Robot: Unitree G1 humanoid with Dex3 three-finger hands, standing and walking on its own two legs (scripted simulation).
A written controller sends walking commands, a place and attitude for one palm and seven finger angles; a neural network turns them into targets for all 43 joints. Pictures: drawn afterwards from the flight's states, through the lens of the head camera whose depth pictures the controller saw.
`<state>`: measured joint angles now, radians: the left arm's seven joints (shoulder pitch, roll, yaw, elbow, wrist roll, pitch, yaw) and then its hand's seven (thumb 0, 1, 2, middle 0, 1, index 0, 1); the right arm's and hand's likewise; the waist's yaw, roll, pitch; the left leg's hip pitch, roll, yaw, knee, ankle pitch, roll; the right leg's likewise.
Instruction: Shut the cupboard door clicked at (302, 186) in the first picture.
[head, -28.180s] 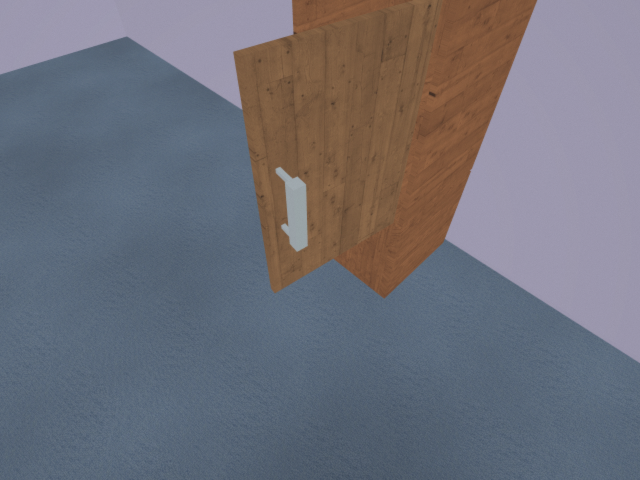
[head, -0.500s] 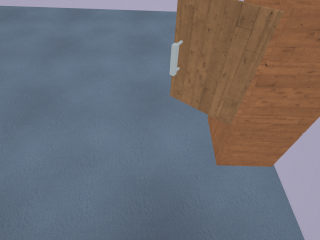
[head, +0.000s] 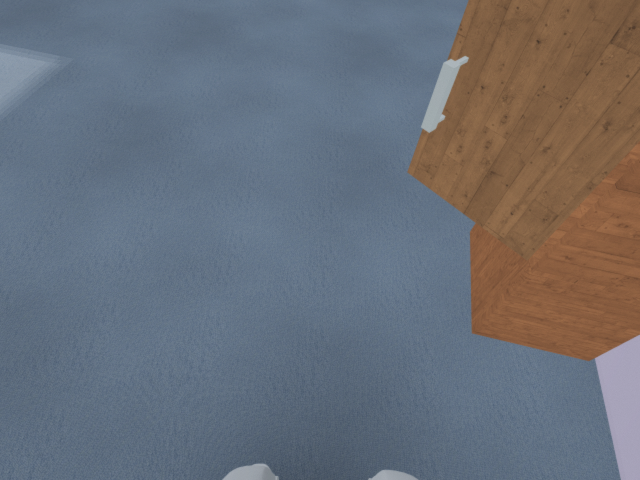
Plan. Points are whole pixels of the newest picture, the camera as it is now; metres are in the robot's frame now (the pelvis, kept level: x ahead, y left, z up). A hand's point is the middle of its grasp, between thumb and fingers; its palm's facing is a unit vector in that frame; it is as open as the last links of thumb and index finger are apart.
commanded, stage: walk to a spot facing it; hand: left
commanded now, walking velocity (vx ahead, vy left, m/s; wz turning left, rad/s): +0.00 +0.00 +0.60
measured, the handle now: (445, 94) +0.91 -0.27 -0.03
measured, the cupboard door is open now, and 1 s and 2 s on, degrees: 55 55 55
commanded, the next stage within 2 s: turn to face it in 1.22 s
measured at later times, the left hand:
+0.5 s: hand out of the picture +0.03 +0.17 -0.13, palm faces +0.31 -0.90 -0.31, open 7.4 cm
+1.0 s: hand out of the picture -0.10 +0.12 -0.17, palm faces +0.68 -0.70 -0.21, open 7.4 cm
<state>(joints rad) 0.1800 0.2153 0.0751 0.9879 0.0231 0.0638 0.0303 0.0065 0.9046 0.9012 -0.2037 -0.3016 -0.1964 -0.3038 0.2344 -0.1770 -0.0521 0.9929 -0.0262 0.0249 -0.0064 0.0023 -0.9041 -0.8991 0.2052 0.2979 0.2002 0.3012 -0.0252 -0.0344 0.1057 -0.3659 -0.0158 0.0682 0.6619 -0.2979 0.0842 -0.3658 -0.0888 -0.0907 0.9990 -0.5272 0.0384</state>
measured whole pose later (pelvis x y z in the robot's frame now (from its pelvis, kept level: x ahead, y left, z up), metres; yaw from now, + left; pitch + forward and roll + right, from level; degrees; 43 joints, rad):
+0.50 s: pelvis +0.01 -0.06 +0.01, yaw +19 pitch +2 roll +1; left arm 0.20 0.22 0.05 0.89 0.03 0.02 0.02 0.01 0.90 0.90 -0.20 -0.30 -0.20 -0.30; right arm 0.22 -0.26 -0.10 0.95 -0.03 0.07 0.00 0.00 -0.90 -0.90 0.21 0.30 0.20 0.30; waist -0.02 0.05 0.04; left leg -0.52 -0.12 -0.14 0.87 -0.39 -0.01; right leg -0.24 0.00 -0.01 0.50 -0.30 -0.01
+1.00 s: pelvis +0.09 +0.03 -0.01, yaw +39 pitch +0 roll +0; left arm 0.46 0.21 0.05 1.03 0.02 0.01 0.00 0.01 0.90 0.90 -0.21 -0.30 -0.20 -0.30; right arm 0.04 -0.24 -0.04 0.85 -0.02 -0.03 0.03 0.00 -0.91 -0.90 0.20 0.30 0.20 0.30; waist 0.05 -0.03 0.12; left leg -0.40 -0.03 0.12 0.69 -0.27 0.10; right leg -0.23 -0.16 -0.15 1.10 -0.53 0.05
